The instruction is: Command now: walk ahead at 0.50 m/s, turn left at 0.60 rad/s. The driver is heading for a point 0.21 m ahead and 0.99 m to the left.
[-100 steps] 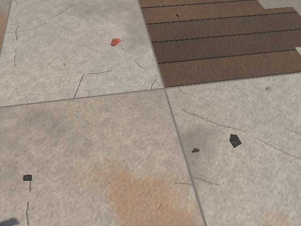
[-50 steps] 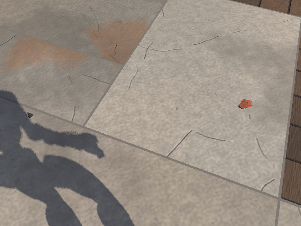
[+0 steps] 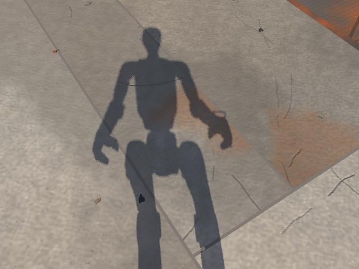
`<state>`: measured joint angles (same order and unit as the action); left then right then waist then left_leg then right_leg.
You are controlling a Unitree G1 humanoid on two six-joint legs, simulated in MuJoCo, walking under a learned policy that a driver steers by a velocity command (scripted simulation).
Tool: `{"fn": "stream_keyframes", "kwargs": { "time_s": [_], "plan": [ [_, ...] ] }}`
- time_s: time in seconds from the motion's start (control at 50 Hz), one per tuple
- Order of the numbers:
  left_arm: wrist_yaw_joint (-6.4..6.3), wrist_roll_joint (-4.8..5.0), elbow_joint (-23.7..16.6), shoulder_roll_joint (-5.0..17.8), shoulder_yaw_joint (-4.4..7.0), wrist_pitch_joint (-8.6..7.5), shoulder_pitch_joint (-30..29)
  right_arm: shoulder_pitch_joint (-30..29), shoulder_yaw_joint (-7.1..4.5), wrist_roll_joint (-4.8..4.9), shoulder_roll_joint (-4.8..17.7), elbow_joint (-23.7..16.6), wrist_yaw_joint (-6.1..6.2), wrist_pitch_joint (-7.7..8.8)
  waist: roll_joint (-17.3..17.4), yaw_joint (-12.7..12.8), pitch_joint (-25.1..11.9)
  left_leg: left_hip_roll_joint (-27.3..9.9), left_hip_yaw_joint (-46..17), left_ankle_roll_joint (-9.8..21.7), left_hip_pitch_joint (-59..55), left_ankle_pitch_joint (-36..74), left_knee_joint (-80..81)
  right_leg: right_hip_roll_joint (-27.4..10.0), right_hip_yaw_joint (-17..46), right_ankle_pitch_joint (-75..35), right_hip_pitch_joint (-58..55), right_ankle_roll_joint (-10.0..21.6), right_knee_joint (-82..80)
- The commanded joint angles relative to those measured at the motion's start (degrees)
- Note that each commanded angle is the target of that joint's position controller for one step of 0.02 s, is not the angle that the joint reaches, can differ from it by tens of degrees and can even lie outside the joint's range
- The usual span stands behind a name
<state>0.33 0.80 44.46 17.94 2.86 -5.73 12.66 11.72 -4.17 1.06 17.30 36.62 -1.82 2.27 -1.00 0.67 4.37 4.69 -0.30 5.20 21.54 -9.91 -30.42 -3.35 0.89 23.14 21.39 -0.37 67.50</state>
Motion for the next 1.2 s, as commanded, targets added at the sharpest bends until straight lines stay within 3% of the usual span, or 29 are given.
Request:
{"fn": "stream_keyframes", "kwargs": {
  "time_s": [0.02, 0.08, 0.16, 0.24, 0.3, 0.34, 0.36, 0.38, 0.4, 0.42, 0.44, 0.46, 0.5, 0.56, 0.68, 0.76, 0.82, 0.84, 0.86, 0.88, 0.9, 0.92, 0.94, 0.96, 0.98, 1.02, 1.08, 1.14, 1.2],
  "plan": [
    [0.0, -1.19, -5.3, 7.8, 1.94, -1.25, -1.0, 1.1, -1.87, -0.92, 7.0, -3.9, 0.74, 1.28, 4.1, 0.0, -7.9, -15.0, -23.2, 12.2, -17.0, 8.9, 16.5, -3.6, 4.0, -5.5, 15.1, -0.6, -3.7],
    [-0.01, -1.81, -5.8, 5.3, 1.33, 0.2, -2.7, 2.1, -2.15, -0.54, 8.2, -2.6, 1.78, 1.53, 3.1, 0.4, -5.8, -13.0, -18.2, 12.3, -9.9, 14.5, 17.9, -2.6, 2.2, -9.9, 13.5, -3.3, -11.4],
    [0.44, -1.51, -8.1, 2.7, 0.17, 0.15, -12.0, 5.2, -2.46, -0.12, 9.3, -0.6, 2.78, 0.99, 4.5, -3.1, -3.3, -9.0, -14.3, 8.6, -5.6, 8.1, 17.2, 0.8, 1.6, -25.5, 9.3, -4.3, -29.2],
    [1.21, -0.46, -9.8, 4.3, 0.66, -0.54, -16.4, 8.9, -2.52, 0.5, 9.2, 1.6, 2.95, 0.6, 5.4, -4.7, -3.0, -10.8, -19.0, 7.1, -8.5, 2.6, 13.6, 2.7, 3.4, -28.1, 6.0, -3.1, -36.9],
    [1.44, -0.34, -9.6, 6.1, 1.62, -1.1, -14.0, 8.9, -2.56, 0.42, 8.8, 2.1, 3.19, 0.0, 7.6, -2.9, -3.6, -12.5, -23.7, 5.8, -13.1, 3.8, 8.0, 2.9, 4.1, -20.6, 3.4, -0.8, -38.8],
    [0.87, -0.93, -7.5, 8.0, 2.95, -1.58, -4.9, 8.2, -1.64, 0.11, 6.1, 1.7, 3.0, -0.25, 7.3, 1.8, -8.3, -8.7, -22.0, 3.1, -11.2, 7.8, -1.6, 1.7, 3.3, -19.6, -10.5, 2.3, -41.4],
    [0.4, -1.74, -6.9, 11.0, 3.73, -1.7, 3.6, 9.1, -0.33, -0.84, 2.6, 0.7, 2.81, -0.17, 0.8, 4.8, -16.7, -4.9, -17.3, 0.9, -4.4, -0.6, -17.7, -7.9, 12.5, -17.0, -25.4, 5.7, -40.4],
    [0.66, -2.07, -4.7, 15.3, 4.82, -0.88, 8.2, 17.7, 0.61, 1.19, -0.2, -0.5, 2.71, 0.33, -18.7, 1.2, -23.7, 2.4, -10.3, -3.2, 16.0, -25.0, -36.5, -20.9, 40.6, -2.7, -42.8, 15.7, -46.8],
    [0.98, -0.61, -5.6, 9.8, 3.79, -0.61, 7.1, 16.1, -0.41, 1.73, 6.2, 0.9, 3.0, 0.37, -12.4, 2.6, -19.8, -2.7, -11.5, -4.0, 23.0, -22.6, -43.7, -21.1, 45.8, 12.4, -40.3, 14.6, -50.5],
    [0.63, -0.5, -6.1, 6.5, 2.88, -0.28, 4.5, 9.0, -1.4, 1.24, 9.5, 0.1, 3.01, 0.06, -6.9, 4.3, -12.2, -4.6, -10.1, -4.4, 24.5, -17.2, -45.0, -18.5, 36.1, 10.9, -33.3, 11.9, -51.4],
    [0.47, -1.17, -6.3, 5.5, 2.38, 0.1, 1.5, 5.7, -1.5, 0.52, 9.2, -0.5, 3.16, -0.24, -3.1, 3.3, -8.2, -6.5, -8.2, -4.6, 22.4, -13.3, -43.8, -16.0, 28.3, 2.7, -26.3, 10.4, -52.0],
    [0.33, -1.44, -5.8, 4.4, 2.01, 0.29, 0.1, 3.7, -1.61, -0.11, 8.4, -1.1, 2.98, -0.24, -2.8, 2.5, -5.0, -8.1, -8.2, -4.7, 21.2, -10.7, -41.1, -13.9, 22.6, -4.1, -21.1, 10.2, -53.1],
    [0.06, -1.62, -4.9, 3.3, 1.72, -0.14, -0.6, 4.7, -1.42, 0.61, 5.7, -1.1, 2.42, -0.66, -5.7, 0.7, -3.9, -10.1, -7.2, -4.5, 16.9, -8.3, -37.6, -11.2, 14.6, -11.1, -16.3, 9.4, -55.8],
    [0.05, -0.92, -3.3, 4.8, 2.38, -0.76, 0.4, 2.4, -0.78, 0.38, 3.1, -2.4, 2.16, -1.32, -4.3, 0.6, -2.7, -11.1, -6.0, -5.0, 19.1, -5.7, -32.6, -11.9, 8.2, -18.7, -15.8, 11.0, -58.3],
    [-0.37, -0.73, -1.3, 7.6, 3.14, 0.07, 1.4, -5.5, 0.11, 0.25, 1.7, -4.1, 0.27, -0.41, -2.6, 2.9, -1.3, -10.6, -2.0, -5.0, 17.1, 10.1, -14.8, -10.3, -4.4, -27.5, -18.0, 9.5, -59.3],
    [-0.52, 0.27, 0.5, 9.6, 3.68, 1.26, 4.5, -11.3, 0.25, 0.5, 1.7, -6.4, -1.08, -0.36, -2.3, 4.1, 0.6, -9.3, 1.1, -3.1, 15.6, 9.3, -7.2, -12.1, -8.2, -31.1, -23.0, 8.2, -58.0],
    [-0.94, 1.19, 0.7, 12.1, 4.43, 2.42, 4.4, -8.5, -1.21, -0.01, 4.6, -6.9, -1.44, -0.79, -4.5, 0.6, -2.7, -4.7, 5.2, 0.2, 7.8, 0.8, -5.3, -12.6, -11.4, -55.8, -27.0, 6.6, -48.2],
    [-1.17, 1.41, 0.5, 12.6, 4.58, 2.91, 3.9, -2.8, -2.36, -0.01, 6.6, -5.6, -1.3, -1.01, -4.7, -3.0, -6.0, -2.4, 6.5, 1.9, 0.2, -0.5, -4.1, -12.0, -12.6, -62.7, -26.1, 5.8, -39.7],
    [-1.46, 1.41, 0.2, 11.6, 4.11, 3.12, 3.4, 7.1, -4.21, 0.2, 9.5, -2.8, -0.64, -1.32, -3.1, -8.3, -11.0, -0.5, 6.0, 4.2, -14.6, 3.0, -0.7, -10.1, -14.0, -60.3, -19.7, 4.0, -27.2],
    [-1.44, -1.02, -0.9, 7.1, 2.42, 2.83, 5.5, 14.6, -5.68, 0.69, 14.2, -0.9, 0.64, -1.99, 6.6, -9.6, -15.9, -9.9, -9.3, 7.9, -32.1, 3.4, -0.4, -6.8, -13.7, -29.2, -3.4, 1.5, -8.6],
    [-0.61, -1.85, -4.4, 1.3, 0.16, 1.14, 9.3, 11.2, -5.42, 0.76, 18.4, -2.6, 0.55, -1.0, 16.9, -2.7, -23.2, -22.9, -43.2, 18.8, -45.2, -11.7, 8.0, 4.6, -4.7, 12.5, 18.0, -0.8, 8.2],
    [0.09, 0.66, -4.3, 7.4, 1.34, -0.57, 2.2, 12.2, -3.83, 0.38, 12.3, -3.0, 0.19, -0.04, 8.3, -7.7, -23.5, -23.6, -44.1, 16.8, -44.0, -15.0, 13.4, 2.3, 3.8, 9.4, 23.5, 0.0, 11.6],
    [0.44, 2.14, -5.5, 8.4, 1.6, -1.45, -0.9, 10.3, -2.95, -0.02, 9.9, -1.9, 0.08, 0.77, 7.0, -7.1, -15.3, -22.0, -35.3, 14.4, -37.3, -9.7, 14.1, -0.1, 2.9, 3.6, 26.0, 1.1, 8.9],
    [0.06, 1.25, -4.8, 7.5, 1.34, -1.79, -1.2, 6.8, -2.36, 0.02, 8.5, -1.9, 0.11, 1.17, 2.6, -4.5, -11.2, -19.5, -28.5, 12.3, -29.1, -3.0, 13.9, -2.7, 2.7, -1.2, 23.0, 1.2, 4.4],
    [-0.16, -0.07, -4.1, 7.5, 1.58, -1.65, -0.9, 3.3, -1.78, -0.42, 6.9, -2.2, 0.24, 1.29, 2.6, -2.5, -8.6, -17.6, -23.4, 11.1, -22.3, 3.8, 14.6, -4.4, 2.7, -4.2, 19.4, 0.6, 0.2],
    [0.07, -0.5, -3.1, 7.1, 1.71, -0.33, 1.4, 0.3, -1.06, -1.45, 5.4, -2.6, 0.58, 1.69, 4.5, 0.3, -7.4, -15.8, -18.7, 10.9, -15.0, 15.6, 17.0, -5.3, 2.4, -6.9, 13.6, -0.6, -2.5],
    [-0.24, -1.44, -2.9, 4.7, 1.25, 1.11, 1.1, 0.6, -1.21, -1.44, 6.8, -0.3, 1.45, 2.14, 3.1, 1.2, -5.8, -13.9, -9.9, 10.5, -9.6, 35.2, 16.9, -3.8, 0.3, -10.9, 11.3, -3.3, -9.1],
    [0.05, -1.52, -4.0, 2.3, 0.29, 1.05, -3.9, 1.2, -0.99, -1.26, 6.7, 1.6, 2.45, 1.41, 4.2, -0.6, -5.4, -9.8, -3.6, 7.1, -8.2, 36.6, 16.0, -1.7, -1.2, -22.9, 8.1, -3.4, -23.1],
    [0.94, -1.01, -4.9, 2.3, 0.11, 0.59, -8.4, 4.8, -0.9, -1.15, 7.3, 4.1, 2.82, 0.83, 4.5, -3.3, -6.3, -11.0, -4.8, 5.8, -11.3, 31.4, 15.1, 0.6, -0.9, -32.3, 4.8, -2.4, -32.3]
  ]
}}
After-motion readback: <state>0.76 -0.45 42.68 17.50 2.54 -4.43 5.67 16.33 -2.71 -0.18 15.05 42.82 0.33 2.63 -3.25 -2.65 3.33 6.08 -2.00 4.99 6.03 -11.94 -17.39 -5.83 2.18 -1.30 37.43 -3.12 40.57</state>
